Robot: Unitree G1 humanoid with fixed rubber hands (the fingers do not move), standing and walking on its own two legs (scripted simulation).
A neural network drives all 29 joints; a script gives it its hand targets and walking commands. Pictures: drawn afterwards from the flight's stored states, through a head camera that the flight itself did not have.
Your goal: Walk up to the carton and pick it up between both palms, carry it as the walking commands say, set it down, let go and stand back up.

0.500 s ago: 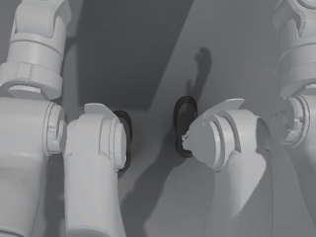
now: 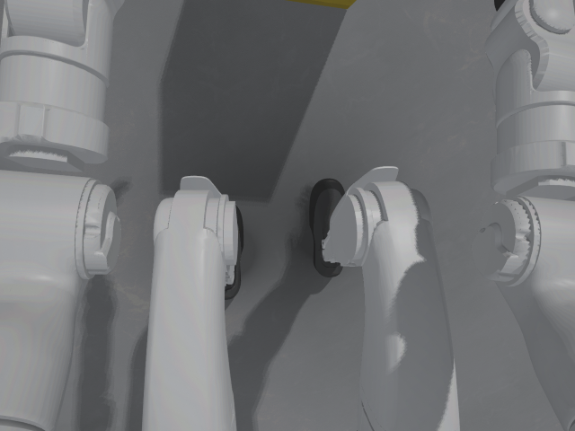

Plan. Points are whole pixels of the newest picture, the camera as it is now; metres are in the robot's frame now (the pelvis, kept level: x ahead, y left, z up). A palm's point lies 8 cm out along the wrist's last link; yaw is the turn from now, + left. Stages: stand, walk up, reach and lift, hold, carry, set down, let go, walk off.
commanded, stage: set down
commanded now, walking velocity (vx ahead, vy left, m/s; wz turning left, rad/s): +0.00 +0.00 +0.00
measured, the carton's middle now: out of the picture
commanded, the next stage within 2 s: let go in 0.72 s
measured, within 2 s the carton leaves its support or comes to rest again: neither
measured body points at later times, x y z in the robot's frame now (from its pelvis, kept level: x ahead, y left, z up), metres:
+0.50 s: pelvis +0.02 -0.01 +0.13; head +0.34 +0.02 +0.43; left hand +0.60 +0.17 +0.05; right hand +0.56 -0.24 +0.04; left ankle +0.10 +0.09 -0.42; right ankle +0.13 -0.12 -0.42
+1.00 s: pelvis +0.07 -0.01 +0.23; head +0.37 +0.01 +0.56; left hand +0.54 +0.18 +0.09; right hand +0.50 -0.25 +0.09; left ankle +0.10 +0.09 -0.42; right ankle +0.13 -0.12 -0.42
